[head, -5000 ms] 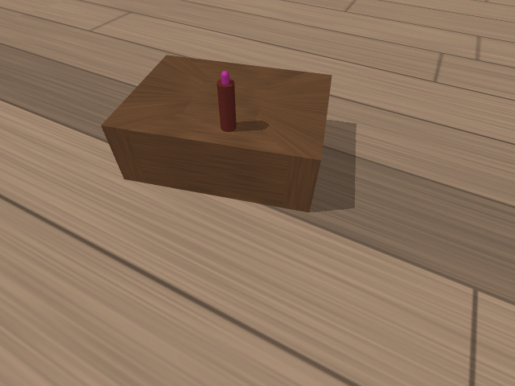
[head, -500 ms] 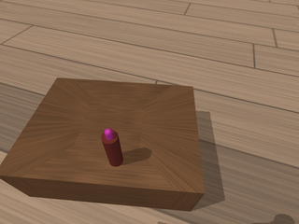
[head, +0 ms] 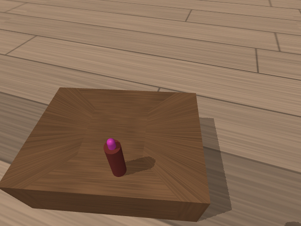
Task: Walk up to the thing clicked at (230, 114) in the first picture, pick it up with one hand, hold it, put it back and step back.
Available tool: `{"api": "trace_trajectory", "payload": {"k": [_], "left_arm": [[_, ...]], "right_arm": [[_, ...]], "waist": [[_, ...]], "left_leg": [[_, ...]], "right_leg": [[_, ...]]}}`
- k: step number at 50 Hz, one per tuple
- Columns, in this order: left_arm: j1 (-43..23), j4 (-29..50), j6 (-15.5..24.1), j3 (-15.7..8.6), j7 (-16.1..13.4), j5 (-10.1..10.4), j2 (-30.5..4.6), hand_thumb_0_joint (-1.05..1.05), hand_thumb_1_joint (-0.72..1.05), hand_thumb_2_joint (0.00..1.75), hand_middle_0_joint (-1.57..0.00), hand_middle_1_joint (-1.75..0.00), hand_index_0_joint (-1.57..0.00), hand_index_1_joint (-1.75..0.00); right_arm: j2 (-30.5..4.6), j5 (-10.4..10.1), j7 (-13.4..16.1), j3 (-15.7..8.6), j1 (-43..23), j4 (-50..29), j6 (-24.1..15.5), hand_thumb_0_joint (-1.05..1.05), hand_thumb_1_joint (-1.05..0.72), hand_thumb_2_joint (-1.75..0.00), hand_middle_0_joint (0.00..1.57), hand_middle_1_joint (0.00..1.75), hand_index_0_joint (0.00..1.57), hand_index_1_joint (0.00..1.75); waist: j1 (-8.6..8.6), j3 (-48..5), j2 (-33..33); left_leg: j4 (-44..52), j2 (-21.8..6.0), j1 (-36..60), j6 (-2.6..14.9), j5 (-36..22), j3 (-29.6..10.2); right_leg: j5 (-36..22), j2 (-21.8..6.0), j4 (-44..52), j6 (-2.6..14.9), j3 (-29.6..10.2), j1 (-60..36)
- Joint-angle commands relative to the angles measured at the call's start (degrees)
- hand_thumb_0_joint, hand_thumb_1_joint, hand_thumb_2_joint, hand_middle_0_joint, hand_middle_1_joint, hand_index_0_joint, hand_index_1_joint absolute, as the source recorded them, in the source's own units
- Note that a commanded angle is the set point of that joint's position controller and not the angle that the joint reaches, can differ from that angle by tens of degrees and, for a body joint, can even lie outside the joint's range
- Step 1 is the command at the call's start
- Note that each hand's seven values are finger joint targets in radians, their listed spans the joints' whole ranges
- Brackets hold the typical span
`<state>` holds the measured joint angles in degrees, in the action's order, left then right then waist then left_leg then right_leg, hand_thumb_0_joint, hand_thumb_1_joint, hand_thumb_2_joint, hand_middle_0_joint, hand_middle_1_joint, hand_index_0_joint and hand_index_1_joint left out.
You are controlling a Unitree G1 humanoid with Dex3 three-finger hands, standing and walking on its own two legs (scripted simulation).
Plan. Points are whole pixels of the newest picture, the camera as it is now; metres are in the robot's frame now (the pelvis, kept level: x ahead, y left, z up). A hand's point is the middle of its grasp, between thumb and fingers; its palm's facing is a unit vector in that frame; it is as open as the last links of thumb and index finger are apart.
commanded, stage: stand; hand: left
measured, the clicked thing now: (115, 156) +0.46 +0.19 -0.28
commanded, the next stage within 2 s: go down in 1.78 s
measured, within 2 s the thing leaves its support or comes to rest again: neither
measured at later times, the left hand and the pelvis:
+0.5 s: hand out of the picture +0.08 +0.25 -0.15, palm faces +0.00 -0.94 -0.35, open 7.4 cm; pelvis +0.00 -0.01 +0.00, yaw +0 degrees
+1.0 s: hand out of the picture +0.08 +0.24 -0.15, palm faces -0.01 -0.93 -0.36, open 7.4 cm; pelvis +0.00 -0.01 +0.00, yaw +0 degrees
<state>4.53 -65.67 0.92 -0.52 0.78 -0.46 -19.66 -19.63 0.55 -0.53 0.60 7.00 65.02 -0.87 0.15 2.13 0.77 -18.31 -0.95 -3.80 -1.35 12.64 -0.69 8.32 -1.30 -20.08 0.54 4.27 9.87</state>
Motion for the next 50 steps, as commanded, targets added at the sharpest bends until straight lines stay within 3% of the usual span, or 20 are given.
{"api": "trace_trajectory", "payload": {"k": [1,12,28,43,50], "left_arm": [[-2.7,3.2,1.3,-1.9,-0.9,0.2,-11.7,0.0,0.9,0.9,-0.2,-0.3,-0.2,-0.3],[-2.6,3.0,1.2,-1.8,-1.1,0.1,-12.0,0.0,0.9,0.9,-0.2,-0.3,-0.2,-0.3],[-2.6,3.0,1.0,-2.1,-1.0,0.2,-13.0,0.0,0.9,0.9,-0.2,-0.3,-0.2,-0.3],[-2.0,3.2,1.1,-2.0,-1.1,0.1,-13.0,0.0,0.9,0.9,-0.2,-0.3,-0.2,-0.3],[-1.9,3.3,1.1,-2.0,-1.1,0.1,-12.9,0.0,0.9,0.9,-0.2,-0.3,-0.2,-0.3]], "right_arm": [[-12.8,0.2,1.0,-2.6,-2.2,-2.9,-1.0,0.0,-0.9,-0.9,0.2,0.3,0.2,0.3],[-12.8,0.1,1.2,-2.5,-3.1,-3.0,-1.0,0.0,-0.9,-0.9,0.2,0.3,0.2,0.3],[-12.6,0.2,0.9,-2.4,-2.2,-3.3,-0.6,0.0,-0.9,-0.9,0.2,0.3,0.2,0.3],[-12.5,0.3,1.0,-2.4,-1.1,-3.5,-0.5,0.0,-0.9,-0.9,0.2,0.3,0.2,0.3],[-12.4,0.2,1.1,-2.2,-0.5,-3.4,-0.5,0.0,-0.9,-0.9,0.2,0.3,0.2,0.3]], "waist": [[0.08,-4.8,-1.1],[0.08,-5.0,0.1],[0.05,-2.6,-0.3],[0.06,-3.8,-1.0],[0.19,-2.7,-0.6]], "left_leg": [[3.7,-7.0,-3.1,1.75,-10.0,-4.7],[3.8,-7.3,-1.7,1.6,-12.9,-4.3],[4.8,-6.7,-3.7,1.87,-4.9,-4.2],[4.0,-6.7,-3.3,1.86,-6.6,-4.1],[4.4,-6.7,-4.2,1.83,-5.7,-4.2]], "right_leg": [[-8.8,-7.0,2.7,0.48,-7.1,-6.5],[-12.1,-7.2,2.5,0.49,-6.9,-7.1],[-1.9,-6.9,4.6,0.69,-7.9,-5.2],[-6.3,-7.1,3.8,0.85,-7.7,-6.0],[-5.4,-6.9,3.8,0.87,-7.7,-6.0]]}}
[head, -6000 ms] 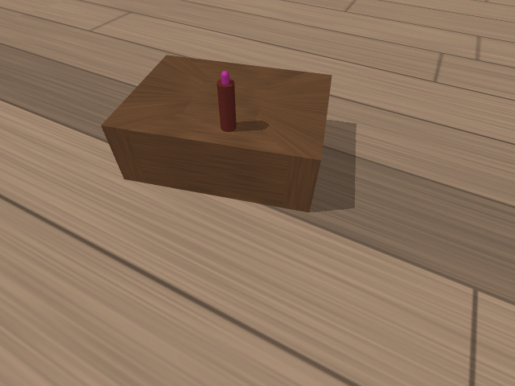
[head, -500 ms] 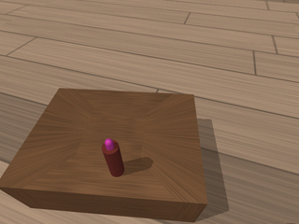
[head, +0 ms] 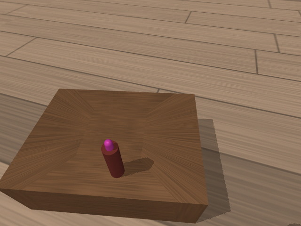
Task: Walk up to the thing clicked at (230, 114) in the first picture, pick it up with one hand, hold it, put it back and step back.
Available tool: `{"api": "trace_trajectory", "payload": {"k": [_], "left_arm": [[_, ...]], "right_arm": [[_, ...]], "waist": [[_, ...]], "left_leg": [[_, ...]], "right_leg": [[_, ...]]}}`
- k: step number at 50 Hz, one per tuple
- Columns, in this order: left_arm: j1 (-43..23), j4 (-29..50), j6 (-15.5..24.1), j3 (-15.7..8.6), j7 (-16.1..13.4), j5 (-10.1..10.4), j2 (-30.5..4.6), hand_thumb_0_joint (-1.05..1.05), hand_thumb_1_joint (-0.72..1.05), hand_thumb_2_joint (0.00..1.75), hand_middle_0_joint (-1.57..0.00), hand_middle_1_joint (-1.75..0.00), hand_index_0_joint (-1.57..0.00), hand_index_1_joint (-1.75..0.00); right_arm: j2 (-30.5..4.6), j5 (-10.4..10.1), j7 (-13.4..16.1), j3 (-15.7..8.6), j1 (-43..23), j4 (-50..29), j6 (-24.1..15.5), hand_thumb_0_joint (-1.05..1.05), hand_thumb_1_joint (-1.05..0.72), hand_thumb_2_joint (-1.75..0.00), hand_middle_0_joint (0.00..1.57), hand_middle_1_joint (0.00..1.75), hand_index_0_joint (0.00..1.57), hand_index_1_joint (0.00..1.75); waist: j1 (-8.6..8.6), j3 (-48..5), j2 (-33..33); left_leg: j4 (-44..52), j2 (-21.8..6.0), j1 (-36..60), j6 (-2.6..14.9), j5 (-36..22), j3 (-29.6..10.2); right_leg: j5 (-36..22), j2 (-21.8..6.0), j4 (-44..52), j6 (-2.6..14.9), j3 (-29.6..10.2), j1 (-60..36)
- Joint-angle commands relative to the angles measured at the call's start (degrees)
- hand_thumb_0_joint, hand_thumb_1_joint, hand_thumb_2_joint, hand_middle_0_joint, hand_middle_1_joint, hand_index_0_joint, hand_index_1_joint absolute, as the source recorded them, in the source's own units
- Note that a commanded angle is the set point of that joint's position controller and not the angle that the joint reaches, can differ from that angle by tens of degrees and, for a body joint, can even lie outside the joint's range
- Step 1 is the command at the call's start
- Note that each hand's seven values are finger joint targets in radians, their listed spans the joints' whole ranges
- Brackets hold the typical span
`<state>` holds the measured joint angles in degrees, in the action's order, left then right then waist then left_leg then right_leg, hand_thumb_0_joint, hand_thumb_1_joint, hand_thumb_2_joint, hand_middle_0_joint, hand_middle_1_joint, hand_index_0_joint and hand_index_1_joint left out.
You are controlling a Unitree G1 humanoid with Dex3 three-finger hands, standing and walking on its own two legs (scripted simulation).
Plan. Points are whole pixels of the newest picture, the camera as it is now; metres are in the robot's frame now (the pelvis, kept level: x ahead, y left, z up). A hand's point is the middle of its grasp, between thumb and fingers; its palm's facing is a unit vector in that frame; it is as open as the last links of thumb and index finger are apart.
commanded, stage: stand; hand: left
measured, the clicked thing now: (113, 157) +0.46 +0.20 -0.28
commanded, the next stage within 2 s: go down in 0.78 s
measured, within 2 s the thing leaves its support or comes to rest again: neither
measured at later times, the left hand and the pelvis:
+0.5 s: hand out of the picture +0.08 +0.26 -0.15, palm faces -0.02 -0.93 -0.36, open 7.4 cm; pelvis +0.00 +0.00 +0.00, yaw +0 degrees
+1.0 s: hand out of the picture +0.12 +0.25 -0.15, palm faces +0.05 -0.94 -0.33, open 8.3 cm; pelvis +0.00 +0.00 -0.01, yaw +0 degrees
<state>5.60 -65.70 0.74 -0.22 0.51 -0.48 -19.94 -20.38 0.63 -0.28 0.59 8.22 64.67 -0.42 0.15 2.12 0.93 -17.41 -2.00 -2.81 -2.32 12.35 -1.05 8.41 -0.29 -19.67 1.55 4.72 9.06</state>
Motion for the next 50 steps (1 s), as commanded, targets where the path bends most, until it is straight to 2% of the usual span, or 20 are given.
{"api": "trace_trajectory", "payload": {"k": [1,5,13,17,24,36,41,43,44,45,46,47,48,49,50], "left_arm": [[-2.7,3.3,1.3,-2.2,-0.8,0.1,-12.8,0.0,0.9,0.9,-0.2,-0.3,-0.2,-0.3],[-3.3,3.6,1.2,-2.2,-0.8,0.1,-12.8,0.0,0.9,0.9,-0.2,-0.3,-0.2,-0.3],[-3.3,3.8,1.3,-2.3,-0.8,0.1,-12.7,0.0,0.9,0.9,-0.2,-0.3,-0.2,-0.3],[-3.2,3.8,1.2,-2.4,-0.8,0.2,-13.0,0.0,0.9,0.9,-0.2,-0.3,-0.2,-0.3],[-3.1,3.9,1.2,-2.3,-0.8,0.2,-13.0,0.0,0.9,0.9,-0.2,-0.3,-0.2,-0.3],[-2.7,3.7,1.3,-2.2,-0.9,0.0,-12.5,0.0,0.9,0.9,-0.2,-0.3,-0.2,-0.3],[-2.3,3.6,1.2,-2.2,-0.9,0.1,-12.6,0.0,0.9,0.9,-0.2,-0.3,-0.2,-0.3],[-2.4,3.6,1.3,-2.2,-1.0,0.1,-12.5,0.0,0.9,0.9,-0.2,-0.3,-0.2,-0.3],[-2.5,3.8,1.4,-2.3,-1.0,0.1,-12.7,0.0,0.82,0.82,-0.12,-0.22,-0.12,-0.22],[-22.6,23.9,5.9,-2.0,-1.4,3.0,-1.1,0.0,0.74,0.74,-0.04,-0.14,-0.04,-0.14],[-25.0,19.1,5.1,-3.6,-1.8,2.8,-5.9,0.0,0.66,0.66,-0.02,-0.06,-0.03,-0.06],[-14.5,9.3,2.7,-8.1,-2.4,1.5,-12.7,0.0,0.58,0.58,-0.02,-0.04,-0.02,-0.03],[-10.6,7.2,2.1,-9.0,-1.8,1.2,-12.5,0.0,0.5,0.5,-0.02,-0.03,-0.03,-0.02],[-15.2,11.9,2.4,-9.4,-1.5,0.0,-14.5,0.0,0.42,0.42,-0.02,-0.04,-0.03,-0.03],[-16.3,13.8,2.5,-10.8,-1.7,-0.8,-16.7,0.0,0.34,0.34,-0.03,-0.06,-0.04,-0.04]], "right_arm": [[-11.6,0.2,0.8,-2.2,-2.0,-3.2,-0.9,0.0,-0.9,-0.9,0.2,0.3,0.2,0.3],[-11.7,0.3,0.8,-2.3,-1.3,-3.2,-0.9,0.0,-0.9,-0.9,0.2,0.3,0.2,0.3],[-11.8,0.3,0.9,-2.3,-1.5,-3.6,-1.0,0.0,-0.9,-0.9,0.2,0.3,0.2,0.3],[-11.9,0.3,0.9,-2.3,-1.5,-3.6,-1.1,0.0,-0.9,-0.9,0.2,0.3,0.2,0.3],[-11.6,0.2,0.8,-2.3,-1.4,-3.6,-0.9,0.0,-0.9,-0.9,0.2,0.3,0.2,0.3],[-12.1,0.2,1.0,-2.3,-1.7,-3.7,-1.0,0.0,-0.9,-0.9,0.2,0.3,0.2,0.3],[-11.9,0.2,1.0,-2.4,-1.9,-3.8,-0.9,0.0,-0.9,-0.9,0.2,0.3,0.2,0.3],[-11.8,0.2,1.0,-2.4,-1.8,-3.9,-0.9,0.0,-0.9,-0.9,0.2,0.3,0.2,0.3],[-11.6,0.2,1.0,-2.3,-1.6,-3.9,-0.9,0.0,-0.98,-0.98,0.2,0.31,0.2,0.31],[-1.4,-3.7,2.2,0.0,-2.2,-18.8,-3.9,0.0,-1.05,-0.94,0.2,0.3,0.2,0.3],[-3.7,-3.8,2.8,-0.4,0.3,-15.7,-3.9,0.0,-1.05,-0.94,0.2,0.3,0.2,0.3],[-5.4,-3.6,3.1,-1.2,1.5,-14.8,-3.4,0.0,-1.05,-0.95,0.2,0.3,0.2,0.3],[-5.3,-3.6,3.0,-1.9,1.7,-16.6,-2.9,0.0,-1.05,-0.94,0.2,0.3,0.2,0.3],[-5.2,-3.0,3.2,-2.6,2.1,-18.1,-3.2,0.0,-1.05,-0.94,0.2,0.3,0.2,0.3],[-4.9,-3.0,3.6,-3.3,3.0,-19.1,-3.6,0.0,-1.04,-0.93,0.2,0.3,0.2,0.3]], "waist": [[0.18,-3.0,-0.9],[-0.06,-2.4,-1.0],[-0.12,-3.2,-0.6],[0.09,-2.7,-0.8],[0.08,-2.1,-1.4],[-0.02,-4.1,-0.4],[0.07,-3.0,-1.0],[-0.02,-3.1,-1.1],[-0.09,-3.6,-1.4],[-7.59,2.4,-0.3],[-5.21,-0.8,-1.4],[-3.22,-0.4,-3.3],[-1.41,-0.2,-3.5],[-1.03,-4.4,-3.3],[-0.66,-9.5,-2.2]], "left_leg": [[3.4,-5.7,-4.4,2.85,-5.5,-3.8],[3.2,-5.6,-4.8,2.84,-4.3,-3.7],[3.5,-6.0,-4.5,2.94,-5.4,-3.7],[3.6,-5.8,-4.6,2.77,-5.0,-3.7],[3.2,-5.4,-5.3,2.75,-4.2,-3.5],[3.1,-6.1,-3.4,2.78,-7.8,-3.5],[3.2,-5.8,-3.7,2.69,-6.9,-3.3],[3.2,-5.8,-3.6,2.84,-7.0,-3.2],[3.3,-5.8,-3.5,2.73,-7.3,-3.1],[-1.8,3.2,-11.3,3.38,-1.5,4.0],[-2.7,3.2,-10.7,3.69,-0.9,3.6],[-3.0,3.6,-12.6,3.74,0.5,3.8],[-4.5,3.2,-14.0,3.6,0.2,3.8],[-5.3,3.1,-14.1,3.63,-0.4,3.5],[-5.7,3.2,-13.7,3.74,-1.9,3.4]], "right_leg": [[-5.1,-7.9,3.5,-0.22,-8.1,-4.4],[-2.4,-7.9,4.2,-0.12,-8.5,-3.9],[-6.1,-8.1,3.2,0.01,-8.5,-4.7],[-3.5,-7.7,3.6,-0.18,-8.2,-4.4],[-3.3,-7.7,4.2,-0.06,-8.5,-4.6],[-9.4,-8.0,2.7,-0.1,-8.0,-5.8],[-7.9,-7.9,3.3,-0.12,-7.8,-5.6],[-9.1,-7.9,3.5,-0.09,-8.1,-5.7],[-9.9,-8.0,3.3,-0.01,-8.1,-6.1],[-4.2,-1.5,0.3,-1.35,-4.2,8.1],[-1.3,-1.5,0.0,-1.69,-3.6,4.7],[2.1,-1.2,0.3,-1.36,-2.8,4.1],[2.7,-1.0,-0.7,-1.19,-2.6,4.6],[2.2,-1.2,-1.7,-1.25,-2.7,3.4],[-0.6,-1.9,-2.8,-1.49,-3.3,0.8]]}}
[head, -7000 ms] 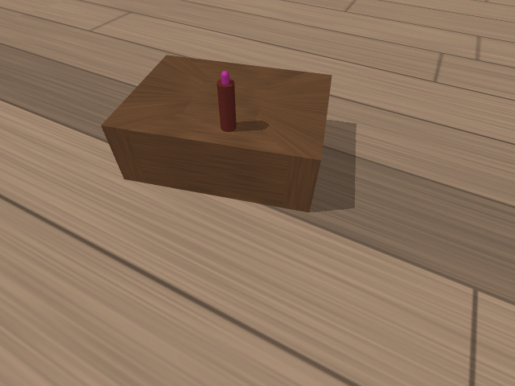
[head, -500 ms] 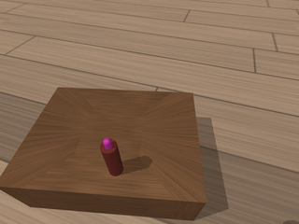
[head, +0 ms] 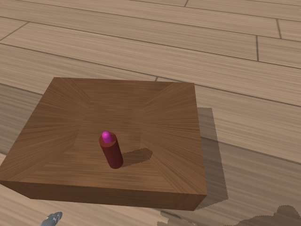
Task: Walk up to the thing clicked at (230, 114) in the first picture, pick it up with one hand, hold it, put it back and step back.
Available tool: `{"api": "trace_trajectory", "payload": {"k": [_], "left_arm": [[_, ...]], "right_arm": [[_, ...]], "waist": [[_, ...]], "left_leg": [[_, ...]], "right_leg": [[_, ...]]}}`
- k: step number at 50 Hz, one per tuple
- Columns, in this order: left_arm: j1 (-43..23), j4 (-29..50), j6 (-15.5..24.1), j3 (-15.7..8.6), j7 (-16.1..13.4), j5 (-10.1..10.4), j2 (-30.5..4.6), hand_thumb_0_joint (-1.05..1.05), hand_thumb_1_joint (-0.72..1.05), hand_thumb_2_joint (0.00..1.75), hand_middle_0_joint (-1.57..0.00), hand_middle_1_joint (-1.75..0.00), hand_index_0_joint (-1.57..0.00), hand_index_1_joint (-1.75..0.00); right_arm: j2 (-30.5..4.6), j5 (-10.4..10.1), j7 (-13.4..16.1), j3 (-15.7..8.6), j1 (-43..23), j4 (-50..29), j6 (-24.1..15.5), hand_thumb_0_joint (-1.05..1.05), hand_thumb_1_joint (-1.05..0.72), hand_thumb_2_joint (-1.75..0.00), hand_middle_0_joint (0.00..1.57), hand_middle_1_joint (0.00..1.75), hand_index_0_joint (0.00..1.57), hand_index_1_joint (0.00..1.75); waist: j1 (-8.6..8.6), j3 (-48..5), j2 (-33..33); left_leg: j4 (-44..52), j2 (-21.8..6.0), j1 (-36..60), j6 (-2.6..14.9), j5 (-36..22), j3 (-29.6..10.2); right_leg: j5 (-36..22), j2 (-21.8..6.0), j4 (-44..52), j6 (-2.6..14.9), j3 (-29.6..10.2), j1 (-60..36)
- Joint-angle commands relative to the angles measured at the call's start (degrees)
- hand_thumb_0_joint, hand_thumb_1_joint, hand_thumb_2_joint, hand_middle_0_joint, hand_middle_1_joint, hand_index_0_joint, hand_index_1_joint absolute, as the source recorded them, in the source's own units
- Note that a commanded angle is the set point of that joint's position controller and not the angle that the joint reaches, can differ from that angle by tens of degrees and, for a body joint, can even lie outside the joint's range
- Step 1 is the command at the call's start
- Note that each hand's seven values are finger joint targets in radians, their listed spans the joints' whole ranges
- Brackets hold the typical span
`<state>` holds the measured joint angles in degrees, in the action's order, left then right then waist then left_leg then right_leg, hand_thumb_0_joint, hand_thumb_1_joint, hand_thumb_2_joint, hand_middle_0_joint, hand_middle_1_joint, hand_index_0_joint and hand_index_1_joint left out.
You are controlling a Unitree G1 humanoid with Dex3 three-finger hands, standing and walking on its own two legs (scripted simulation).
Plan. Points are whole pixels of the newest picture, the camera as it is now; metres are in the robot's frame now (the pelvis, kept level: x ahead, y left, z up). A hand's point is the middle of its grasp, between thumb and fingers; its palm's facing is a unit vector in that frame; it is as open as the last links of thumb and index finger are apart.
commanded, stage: go down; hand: left
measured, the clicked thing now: (111, 149) +0.46 +0.20 -0.28
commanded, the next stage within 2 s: none
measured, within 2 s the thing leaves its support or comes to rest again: neither
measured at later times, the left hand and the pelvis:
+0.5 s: hand (63, 217) +0.17 +0.27 -0.14, palm faces +0.05 -0.95 -0.32, open 16.4 cm; pelvis +0.01 +0.03 -0.02, yaw -1 degrees
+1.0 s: hand (58, 219) +0.17 +0.28 -0.13, palm faces +0.06 -0.94 -0.33, open 17.5 cm; pelvis +0.01 +0.04 -0.04, yaw +0 degrees
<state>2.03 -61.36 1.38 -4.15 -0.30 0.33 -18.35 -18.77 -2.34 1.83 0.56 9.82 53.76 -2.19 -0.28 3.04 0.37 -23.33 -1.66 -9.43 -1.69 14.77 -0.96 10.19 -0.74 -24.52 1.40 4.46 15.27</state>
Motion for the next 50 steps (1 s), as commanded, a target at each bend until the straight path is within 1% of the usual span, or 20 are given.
{"api": "trace_trajectory", "payload": {"k": [1,2,3,5,6,7,9,10,13,17,19,24,27,30,34,36,40,42,43,50], "left_arm": [[-9.7,7.7,1.0,-7.3,-0.4,-2.2,-16.9,0.0,0.26,0.26,-0.03,-0.06,-0.04,-0.04],[-4.0,5.1,-0.3,-7.2,-0.1,-3.3,-15.3,0.0,0.2,0.18,-0.03,-0.05,-0.05,-0.03],[-1.1,7.3,-1.5,-8.2,0.1,-4.0,-15.2,0.0,0.16,0.17,-0.04,-0.04,-0.05,-0.02],[1.3,12.3,-4.3,-9.1,-0.4,-4.1,-14.5,0.0,0.11,0.11,-0.05,-0.02,-0.06,0.0],[1.6,14.9,-6.2,-8.4,-0.7,-4.0,-13.3,0.0,0.05,0.1,-0.05,-0.02,-0.06,0.0],[1.1,16.0,-8.3,-7.0,-0.8,-3.9,-11.5,0.0,0.0,0.09,-0.05,-0.02,-0.06,0.0],[-1.4,17.1,-12.0,-5.9,-0.9,-3.4,-10.1,0.0,-0.04,0.08,-0.05,-0.01,-0.06,0.0],[-2.2,18.8,-13.3,-5.4,-1.0,-3.1,-9.5,0.0,-0.1,0.08,-0.06,-0.01,-0.06,0.0],[-1.9,24.5,-15.7,-5.7,-1.1,-2.1,-8.8,0.0,-0.3,0.08,-0.07,-0.03,-0.06,-0.03],[-0.6,32.1,-17.1,-6.5,-0.7,-2.1,-9.9,0.0,-0.38,0.07,-0.07,-0.04,-0.07,-0.04],[0.1,35.3,-17.7,-6.8,-0.7,-2.5,-11.0,0.0,-0.42,0.05,-0.08,-0.04,-0.07,-0.04],[4.9,41.7,-19.9,-5.8,-0.3,-2.9,-9.2,0.0,-0.5,0.04,-0.08,-0.06,-0.08,-0.06],[6.5,45.1,-21.6,-5.0,-0.2,-2.7,-8.5,0.0,-0.52,0.03,-0.08,-0.05,-0.08,-0.05],[9.1,47.1,-23.4,-4.9,0.0,-2.2,-7.6,0.0,-0.56,0.03,-0.09,-0.06,-0.08,-0.06],[9.8,50.9,-25.2,-4.2,-0.1,-1.8,-7.1,0.0,-0.59,0.03,-0.09,-0.05,-0.08,-0.05],[11.1,52.4,-25.8,-5.0,-0.2,-1.6,-7.6,0.0,-0.61,0.03,-0.09,-0.05,-0.08,-0.06],[13.5,56.7,-26.7,-5.6,0.3,-1.6,-8.3,0.0,-0.61,0.06,-0.08,-0.06,-0.07,-0.07],[13.6,58.4,-26.9,-6.6,0.1,-1.6,-9.2,0.0,-0.61,0.07,-0.08,-0.07,-0.08,-0.08],[14.1,58.5,-27.1,-6.0,0.1,-1.5,-8.3,0.0,-0.6,0.07,-0.08,-0.07,-0.07,-0.08],[17.4,62.2,-27.0,-9.8,0.2,-0.6,-10.7,0.0,-0.57,0.09,-0.08,-0.07,-0.06,-0.08]], "right_arm": [[-6.2,0.3,1.4,-3.5,1.3,-9.8,-2.2,0.0,-1.04,-0.93,0.2,0.3,0.2,0.3],[-6.0,0.6,1.3,-3.8,3.0,-9.8,-2.3,0.0,-1.03,-0.93,0.2,0.3,0.2,0.3],[-5.9,0.9,1.2,-4.5,3.2,-11.2,-2.6,0.0,-1.01,-0.92,0.2,0.3,0.2,0.3],[-5.5,0.7,1.4,-4.7,2.0,-14.5,-3.2,0.0,-1.0,-0.92,0.2,0.3,0.2,0.3],[-5.1,0.6,1.5,-4.5,2.0,-15.4,-3.4,0.0,-0.99,-0.91,0.2,0.3,0.2,0.3],[-4.8,0.6,1.5,-4.2,1.5,-16.2,-3.6,0.0,-0.98,-0.91,0.2,0.3,0.2,0.3],[-4.8,0.4,1.7,-4.0,-0.4,-18.3,-3.9,0.0,-0.98,-0.91,0.2,0.3,0.2,0.3],[-4.6,0.3,1.8,-4.0,-0.8,-19.2,-4.1,0.0,-0.96,-0.91,0.2,0.3,0.2,0.3],[-3.6,0.3,1.8,-3.7,0.2,-20.5,-5.1,0.0,-0.92,-0.9,0.2,0.3,0.2,0.3],[-4.0,0.4,2.0,-3.8,1.9,-21.4,-6.4,0.0,-0.89,-0.89,0.2,0.3,0.2,0.3],[-4.0,0.5,2.3,-3.7,1.7,-21.6,-6.9,0.0,-0.89,-0.89,0.2,0.3,0.2,0.3],[-3.7,0.7,2.8,-3.6,2.8,-22.8,-7.9,0.0,-0.87,-0.89,0.2,0.3,0.2,0.3],[-3.6,0.9,3.0,-3.3,1.8,-23.5,-8.2,0.0,-0.85,-0.88,0.2,0.3,0.2,0.3],[-4.0,1.0,3.1,-3.6,2.0,-24.0,-8.5,0.0,-0.86,-0.88,0.2,0.3,0.2,0.3],[-3.8,1.0,3.2,-3.2,0.9,-25.5,-9.1,0.0,-0.85,-0.88,0.2,0.3,0.2,0.3],[-3.8,1.1,3.5,-3.2,0.8,-26.3,-9.4,0.0,-0.85,-0.88,0.2,0.3,0.2,0.3],[-4.3,1.1,3.4,-3.5,1.5,-27.0,-9.8,0.0,-0.85,-0.88,0.2,0.3,0.2,0.3],[-3.9,1.2,3.8,-3.3,1.7,-27.5,-10.2,0.0,-0.85,-0.89,0.2,0.3,0.2,0.3],[-3.7,1.2,4.0,-3.1,2.0,-27.5,-10.4,0.0,-0.85,-0.88,0.2,0.3,0.2,0.3],[-3.0,1.2,5.8,-3.0,2.3,-28.7,-11.4,0.0,-0.87,-0.89,0.2,0.3,0.2,0.3]], "waist": [[-0.26,-12.7,-1.1],[0.03,-13.4,-2.0],[1.56,-15.6,0.2],[2.53,-18.0,3.6],[2.38,-18.8,4.0],[1.65,-16.7,3.3],[0.63,-11.4,1.2],[0.43,-10.9,0.0],[-0.05,-11.6,-2.2],[-0.5,-14.3,-0.7],[-0.5,-13.4,1.9],[-0.93,-16.1,4.3],[-0.75,-14.3,5.0],[-0.9,-15.5,5.3],[-1.06,-13.6,4.0],[-0.93,-13.7,4.1],[-0.45,-16.2,5.5],[-0.69,-17.8,5.6],[-1.02,-17.3,5.2],[-0.77,-19.2,4.3]], "left_leg": [[-0.6,3.1,-7.7,3.02,-5.5,3.1],[-1.7,3.2,-8.9,2.98,-6.4,2.9],[-1.8,3.4,-8.8,2.75,-8.3,3.0],[-1.6,3.7,-7.5,2.12,-10.1,2.9],[-1.9,3.8,-7.4,2.06,-10.6,2.9],[-1.9,3.6,-7.6,1.98,-10.5,2.6],[-2.2,3.0,-9.2,1.86,-7.2,2.2],[-2.4,2.8,-9.6,1.9,-5.7,2.1],[-3.6,2.6,-11.2,2.32,-3.1,1.9],[-6.2,2.2,-9.6,2.0,-8.8,1.6],[-6.9,2.1,-9.8,1.5,-10.0,1.3],[-10.0,1.6,-10.2,0.57,-16.7,0.5],[-10.3,1.2,-11.5,0.21,-15.9,-0.5],[-11.5,0.3,-11.7,-0.25,-19.3,-1.7],[-12.1,0.0,-14.8,-0.34,-13.4,-2.8],[-12.6,-0.1,-15.7,-0.18,-11.5,-3.4],[-14.6,-1.3,-16.1,-0.9,-16.8,-5.0],[-16.1,-0.7,-16.2,-0.44,-16.0,-4.5],[-16.4,-0.4,-17.1,-0.42,-14.6,-4.0],[-20.4,1.2,-21.6,0.82,-9.8,-2.5]], "right_leg": [[-4.4,-1.7,0.5,-1.27,-3.1,-6.6],[-5.8,-1.5,-0.8,-1.18,-3.2,-6.1],[-7.2,-1.4,-1.3,-0.79,-3.1,-7.5],[-8.1,-0.9,-0.9,-0.37,-2.9,-9.2],[-8.7,-0.9,-1.1,-0.36,-3.0,-9.2],[-8.3,-0.5,-1.1,-0.34,-2.6,-7.6],[-3.9,0.1,-0.7,-0.34,-1.9,-3.0],[-2.0,0.2,-0.7,-0.42,-1.7,-1.9],[0.7,0.2,-1.4,-0.83,-1.5,-0.6],[-5.0,0.5,-4.7,-0.68,-1.6,-0.4],[-5.9,0.5,-5.6,-0.44,-1.5,0.5],[-10.2,0.7,-9.0,-0.04,-1.3,0.7],[-8.2,0.9,-9.5,0.06,-0.7,2.3],[-8.6,1.2,-11.2,0.08,-0.4,3.4],[-4.3,1.0,-12.0,-0.13,-0.4,6.3],[-2.8,1.0,-12.8,-0.13,-0.3,7.6],[-2.8,0.7,-15.4,-0.19,-0.6,9.4],[-3.5,0.7,-15.8,-0.17,-0.6,9.4],[-3.4,0.6,-16.2,-0.19,-0.7,9.4],[-3.4,0.3,-18.5,-0.14,-0.7,10.0]]}}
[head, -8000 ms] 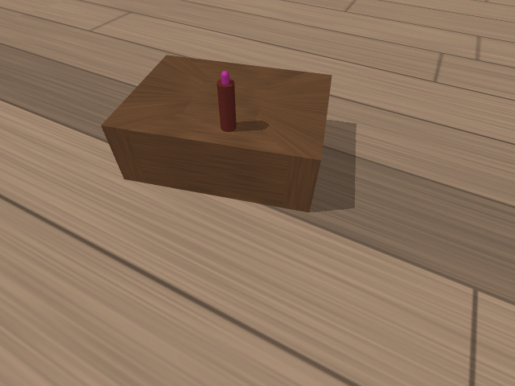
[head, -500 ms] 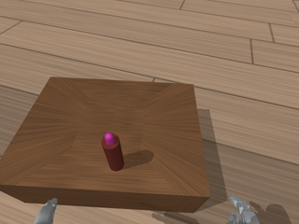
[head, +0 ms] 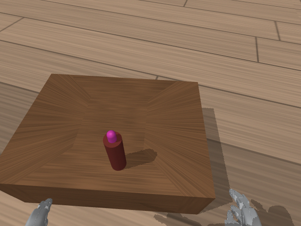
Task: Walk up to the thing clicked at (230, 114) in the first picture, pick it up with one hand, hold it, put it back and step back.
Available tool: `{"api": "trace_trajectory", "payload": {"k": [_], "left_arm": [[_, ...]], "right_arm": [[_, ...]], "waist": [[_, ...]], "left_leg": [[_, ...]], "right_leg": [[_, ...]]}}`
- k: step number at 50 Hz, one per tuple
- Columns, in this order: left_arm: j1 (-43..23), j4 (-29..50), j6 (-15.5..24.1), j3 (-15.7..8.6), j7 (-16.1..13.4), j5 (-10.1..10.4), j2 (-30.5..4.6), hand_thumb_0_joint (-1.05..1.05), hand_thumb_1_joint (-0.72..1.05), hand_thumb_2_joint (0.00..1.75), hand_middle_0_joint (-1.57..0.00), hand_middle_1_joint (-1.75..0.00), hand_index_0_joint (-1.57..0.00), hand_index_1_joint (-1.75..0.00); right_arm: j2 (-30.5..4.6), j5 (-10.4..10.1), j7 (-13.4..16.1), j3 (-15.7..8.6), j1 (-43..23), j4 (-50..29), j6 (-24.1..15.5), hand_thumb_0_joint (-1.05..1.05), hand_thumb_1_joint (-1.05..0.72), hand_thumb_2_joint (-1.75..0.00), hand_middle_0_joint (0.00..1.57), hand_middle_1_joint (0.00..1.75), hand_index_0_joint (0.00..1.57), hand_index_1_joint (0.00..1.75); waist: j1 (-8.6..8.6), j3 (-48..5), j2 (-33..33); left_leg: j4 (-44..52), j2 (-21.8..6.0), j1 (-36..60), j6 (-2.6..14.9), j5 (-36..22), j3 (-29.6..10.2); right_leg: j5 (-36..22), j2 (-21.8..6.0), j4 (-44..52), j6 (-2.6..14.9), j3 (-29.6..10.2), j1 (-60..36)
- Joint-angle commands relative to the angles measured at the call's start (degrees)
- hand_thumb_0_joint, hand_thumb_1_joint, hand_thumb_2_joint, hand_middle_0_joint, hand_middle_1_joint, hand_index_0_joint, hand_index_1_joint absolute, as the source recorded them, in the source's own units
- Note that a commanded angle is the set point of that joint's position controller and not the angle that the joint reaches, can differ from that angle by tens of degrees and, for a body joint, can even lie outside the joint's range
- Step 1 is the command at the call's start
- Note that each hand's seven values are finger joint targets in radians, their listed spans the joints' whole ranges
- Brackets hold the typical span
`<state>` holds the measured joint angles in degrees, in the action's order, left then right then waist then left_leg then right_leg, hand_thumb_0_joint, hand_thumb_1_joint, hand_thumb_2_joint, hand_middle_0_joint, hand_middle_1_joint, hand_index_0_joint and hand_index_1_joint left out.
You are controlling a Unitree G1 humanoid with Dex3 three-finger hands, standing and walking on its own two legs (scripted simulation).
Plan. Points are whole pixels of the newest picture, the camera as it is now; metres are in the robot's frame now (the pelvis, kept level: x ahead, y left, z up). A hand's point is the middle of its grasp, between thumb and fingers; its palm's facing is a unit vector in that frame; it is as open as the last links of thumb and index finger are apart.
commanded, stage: go down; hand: left
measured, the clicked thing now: (115, 150) +0.45 +0.16 -0.24
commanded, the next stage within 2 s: none
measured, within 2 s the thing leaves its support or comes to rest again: neither
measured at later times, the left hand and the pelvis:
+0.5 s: hand (45, 181) +0.25 +0.30 -0.04, palm faces +0.16 -0.95 -0.25, open 17.5 cm; pelvis -0.02 -0.01 -0.01, yaw +1 degrees
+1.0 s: hand (37, 166) +0.29 +0.33 -0.03, palm faces +0.16 -0.97 -0.17, open 17.6 cm; pelvis -0.03 +0.00 -0.02, yaw -1 degrees
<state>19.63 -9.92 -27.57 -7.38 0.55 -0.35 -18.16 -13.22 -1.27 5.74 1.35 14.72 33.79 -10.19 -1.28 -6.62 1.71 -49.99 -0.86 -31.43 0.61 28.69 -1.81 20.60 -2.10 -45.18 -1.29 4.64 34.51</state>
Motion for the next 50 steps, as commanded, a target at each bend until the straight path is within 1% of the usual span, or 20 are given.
{"api": "trace_trajectory", "payload": {"k": [1,6,11,13,14,17,21,23,24,26,30,32,37,38,41,43,44,46,47,50], "left_arm": [[0.5,10.8,1.9,-6.6,-0.5,0.2,-11.0,0.0,-0.57,0.1,-0.08,-0.08,-0.07,-0.09],[1.1,12.6,2.3,-8.6,1.0,1.3,-12.8,0.0,-0.55,0.1,-0.08,-0.08,-0.07,-0.08],[-13.6,10.4,4.9,-11.7,2.8,2.2,-17.3,0.0,-0.61,0.07,-0.08,-0.06,-0.07,-0.07],[-19.5,8.3,6.6,-13.1,3.9,2.7,-20.0,0.0,-0.59,0.06,-0.08,-0.04,-0.07,-0.05],[-21.3,7.2,7.6,-14.7,4.7,3.3,-22.1,0.0,-0.6,0.04,-0.08,-0.03,-0.07,-0.04],[-26.1,4.5,9.2,-15.1,7.6,4.2,-23.8,0.0,-0.61,0.03,-0.09,-0.04,-0.08,-0.04],[-31.0,-5.4,10.4,-18.0,11.0,4.5,-28.1,0.0,-0.61,0.0,-0.09,-0.02,-0.08,-0.03],[-32.0,-10.0,11.1,-17.9,12.6,4.7,-27.4,0.0,-0.6,0.0,-0.09,-0.02,-0.08,-0.03],[-31.4,-12.9,11.4,-19.3,13.5,5.0,-28.5,0.0,-0.61,0.0,-0.1,-0.03,-0.09,-0.03],[-32.9,-18.0,13.1,-19.8,15.4,5.3,-28.2,0.0,-0.61,0.0,-0.1,-0.03,-0.09,-0.03],[-37.1,-20.5,18.5,-20.8,19.3,5.5,-30.3,0.0,-0.61,0.0,-0.1,-0.02,-0.09,-0.03],[-36.6,-22.4,20.5,-20.6,20.6,5.3,-29.6,0.0,-0.61,0.0,-0.1,-0.01,-0.09,-0.02],[-39.4,-21.9,24.7,-21.2,20.8,5.1,-30.6,0.0,-0.61,0.0,-0.1,-0.01,-0.08,-0.02],[-41.0,-20.3,25.5,-21.7,20.4,4.8,-31.8,0.0,-0.61,0.0,-0.09,-0.01,-0.08,-0.02],[-43.4,-19.7,27.3,-22.7,19.5,4.5,-33.3,0.0,-0.61,0.01,-0.09,0.0,-0.07,-0.02],[-46.1,-19.4,28.3,-22.3,19.2,4.4,-33.4,0.0,-0.61,0.01,-0.09,0.0,-0.07,-0.01],[-47.4,-19.2,28.8,-24.4,18.8,4.2,-36.1,0.0,-0.61,0.01,-0.09,-0.01,-0.07,-0.02],[-52.7,-20.5,30.0,-23.7,18.9,4.2,-36.2,0.0,-0.59,0.02,-0.08,-0.01,-0.07,-0.02],[-55.0,-21.4,30.7,-24.5,19.1,4.2,-37.4,0.0,-0.6,0.02,-0.08,-0.01,-0.07,-0.02],[-55.7,-32.2,31.6,-24.0,20.8,4.4,-35.9,0.0,-0.6,0.02,-0.07,-0.02,-0.07,-0.02]], "right_arm": [[-8.5,0.1,2.2,-3.7,-2.6,-8.8,-3.6,0.0,-0.87,-0.89,0.2,0.3,0.2,0.3],[-8.5,0.0,3.5,-3.7,-2.4,-8.9,-4.6,0.0,-0.88,-0.89,0.2,0.3,0.2,0.3],[-9.1,0.0,4.9,-3.3,-1.9,-7.1,-6.6,0.0,-0.87,-0.89,0.2,0.3,0.2,0.3],[-9.5,-0.1,5.4,-3.1,-1.6,-6.2,-7.5,0.0,-0.88,-0.89,0.2,0.3,0.2,0.3],[-9.7,-0.1,5.6,-3.0,-1.4,-5.4,-7.8,0.0,-0.88,-0.89,0.2,0.3,0.2,0.3],[-10.3,-0.2,5.8,-2.7,-1.2,-4.2,-8.6,0.0,-0.87,-0.89,0.2,0.3,0.2,0.3],[-10.9,-0.1,5.8,-2.8,-0.2,-1.4,-8.8,0.0,-0.88,-0.89,0.2,0.3,0.2,0.3],[-10.8,-0.1,5.5,-2.7,0.8,-1.0,-8.7,0.0,-0.88,-0.89,0.2,0.3,0.2,0.3],[-11.1,-0.1,5.3,-2.8,1.2,-0.5,-8.5,0.0,-0.89,-0.89,0.2,0.3,0.2,0.3],[-11.2,-0.1,4.8,-2.9,2.7,0.2,-8.4,0.0,-0.89,-0.89,0.2,0.3,0.2,0.3],[-12.1,0.2,3.9,-3.8,4.7,0.1,-8.1,0.0,-0.89,-0.89,0.2,0.3,0.2,0.3],[-12.2,0.4,3.6,-4.1,5.4,-0.2,-7.6,0.0,-0.9,-0.89,0.2,0.3,0.2,0.3],[-13.0,0.7,3.1,-5.0,7.1,0.2,-6.7,0.0,-0.9,-0.9,0.2,0.3,0.2,0.3],[-13.4,0.7,3.0,-5.2,7.4,0.2,-6.6,0.0,-0.9,-0.9,0.2,0.3,0.2,0.3],[-13.2,0.9,3.2,-5.2,9.1,1.7,-6.2,0.0,-0.89,-0.9,0.2,0.3,0.2,0.3],[-13.2,1.1,3.3,-5.0,9.4,2.2,-6.0,0.0,-0.9,-0.9,0.2,0.3,0.2,0.3],[-13.6,1.2,3.5,-5.0,9.1,1.7,-5.8,0.0,-0.89,-0.9,0.2,0.3,0.2,0.3],[-13.7,1.1,3.5,-4.7,9.1,1.8,-5.6,0.0,-0.89,-0.89,0.2,0.3,0.2,0.3],[-13.8,1.2,3.6,-4.5,8.6,1.5,-5.6,0.0,-0.88,-0.89,0.2,0.3,0.2,0.3],[-14.1,1.3,3.5,-4.1,9.4,2.2,-5.5,0.0,-0.88,-0.89,0.2,0.3,0.2,0.3]], "waist": [[0.11,-9.3,1.9],[-0.05,-8.8,1.7],[-2.58,-6.7,1.4],[-2.94,-6.7,1.9],[-2.39,-7.2,2.9],[-2.45,-8.6,4.6],[-1.19,-10.6,5.9],[-0.94,-10.5,4.3],[-0.4,-10.6,4.3],[-0.42,-9.9,3.3],[0.33,-12.5,4.4],[0.48,-13.6,4.5],[0.55,-15.3,4.9],[0.88,-15.7,5.6],[0.08,-15.1,5.0],[-0.34,-14.3,7.0],[-0.09,-14.7,6.1],[-1.44,-13.2,6.8],[-1.52,-12.5,7.5],[-2.43,-10.4,5.0]], "left_leg": [[5.8,0.6,-0.3,-1.23,-23.0,-1.4],[4.0,1.2,-2.2,-0.67,-20.7,-0.8],[2.5,1.1,-4.6,0.06,-13.9,-1.0],[2.9,1.2,-5.0,0.17,-10.9,-1.2],[2.7,1.2,-5.2,0.18,-10.0,-1.1],[3.4,1.5,-4.0,0.28,-8.5,-0.8],[4.2,1.7,-3.2,0.07,-11.8,-1.0],[4.5,1.6,-4.1,0.08,-13.6,-1.1],[4.0,1.7,-4.5,0.13,-14.5,-0.9],[3.8,1.5,-5.5,-0.03,-16.3,-0.9],[3.5,0.8,-3.8,-0.62,-21.6,-1.0],[3.4,0.8,-2.9,-0.74,-23.2,-0.9],[3.6,-0.4,-0.6,-1.36,-27.2,-2.1],[4.3,-0.7,0.0,-1.53,-26.7,-2.6],[3.9,-0.4,-0.6,-1.2,-25.4,-1.7],[4.0,-0.7,0.2,-1.43,-24.9,-2.3],[4.0,-0.4,-0.5,-1.12,-23.7,-1.8],[4.8,-0.4,-1.5,-1.05,-19.7,-1.6],[5.0,-0.5,-2.1,-1.11,-17.3,-2.0],[5.1,-0.5,-5.3,-0.67,-12.6,-2.2]], "right_leg": [[-13.6,1.7,2.0,2.45,-0.7,-9.0],[-12.5,1.5,1.5,2.2,-0.8,-7.4],[-8.3,1.0,1.3,1.61,-1.7,-3.2],[-5.6,0.8,1.5,1.56,-2.1,-2.0],[-5.0,0.7,1.4,1.48,-2.3,-2.2],[-4.3,0.7,2.0,1.49,-2.9,-3.1],[-6.4,1.0,2.3,1.88,-2.5,-5.6],[-7.5,1.3,2.1,2.02,-2.0,-6.4],[-8.4,1.3,2.1,2.05,-2.0,-6.5],[-9.4,1.6,1.5,2.24,-1.5,-5.9],[-12.7,2.0,-0.2,2.74,-1.0,-5.2],[-13.7,2.0,-0.5,2.85,-1.0,-5.3],[-14.5,2.4,-1.8,3.04,-0.7,-3.4],[-13.8,2.5,-2.1,3.09,-0.8,-3.1],[-13.8,2.3,-1.7,3.01,-1.3,-3.0],[-12.7,2.1,-1.8,3.03,-1.4,-1.0],[-12.6,2.0,-1.4,3.01,-1.6,-2.4],[-10.6,2.0,-1.3,3.12,-1.9,-1.6],[-8.9,1.9,-1.4,3.09,-1.9,-0.7],[-6.3,2.0,-1.0,3.0,-1.7,0.8]]}}
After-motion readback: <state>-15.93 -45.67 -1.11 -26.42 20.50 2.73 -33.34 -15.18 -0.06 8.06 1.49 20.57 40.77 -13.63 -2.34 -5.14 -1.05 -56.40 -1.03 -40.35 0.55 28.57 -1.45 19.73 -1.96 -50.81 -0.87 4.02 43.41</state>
